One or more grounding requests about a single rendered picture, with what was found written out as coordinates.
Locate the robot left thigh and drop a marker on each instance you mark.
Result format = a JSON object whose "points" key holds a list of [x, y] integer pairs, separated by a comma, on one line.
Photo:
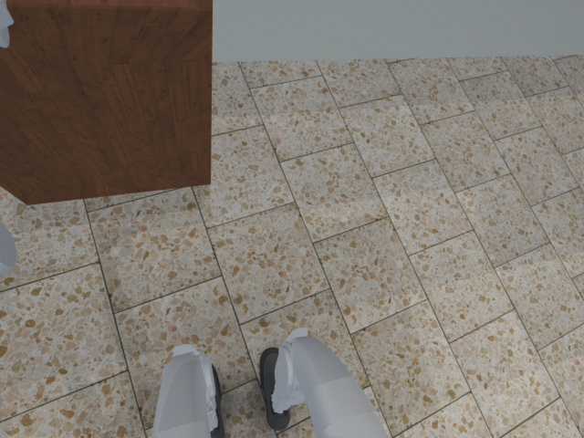
{"points": [[181, 412]]}

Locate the left robot shin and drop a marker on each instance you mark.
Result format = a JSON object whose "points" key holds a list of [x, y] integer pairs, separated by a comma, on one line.
{"points": [[211, 406]]}

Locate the cabinet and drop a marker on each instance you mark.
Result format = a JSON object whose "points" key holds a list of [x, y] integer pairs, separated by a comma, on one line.
{"points": [[102, 100]]}

